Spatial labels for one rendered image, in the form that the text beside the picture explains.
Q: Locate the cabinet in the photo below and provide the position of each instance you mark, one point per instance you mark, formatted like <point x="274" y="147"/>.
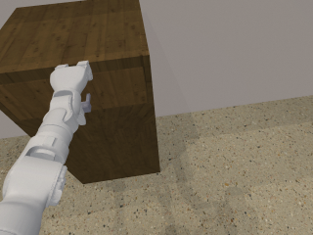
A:
<point x="116" y="142"/>

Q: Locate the drawer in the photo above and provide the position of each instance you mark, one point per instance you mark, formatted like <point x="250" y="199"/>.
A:
<point x="107" y="89"/>

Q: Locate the left robot upper arm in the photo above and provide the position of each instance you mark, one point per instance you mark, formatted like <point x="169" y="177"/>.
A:
<point x="35" y="185"/>

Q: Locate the left robot hand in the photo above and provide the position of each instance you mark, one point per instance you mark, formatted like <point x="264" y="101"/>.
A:
<point x="75" y="77"/>

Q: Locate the handle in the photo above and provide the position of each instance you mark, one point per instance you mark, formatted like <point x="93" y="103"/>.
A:
<point x="86" y="106"/>

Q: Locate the robot left forearm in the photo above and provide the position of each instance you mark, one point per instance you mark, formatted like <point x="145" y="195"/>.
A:
<point x="55" y="132"/>

